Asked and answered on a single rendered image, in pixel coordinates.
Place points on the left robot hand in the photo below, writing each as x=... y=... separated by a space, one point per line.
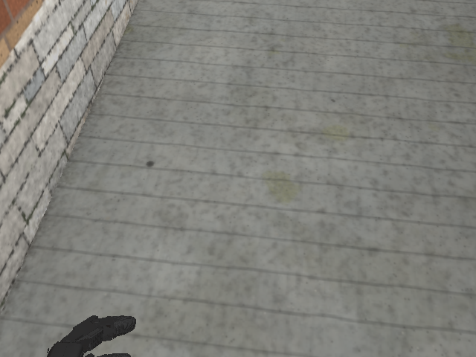
x=90 y=333

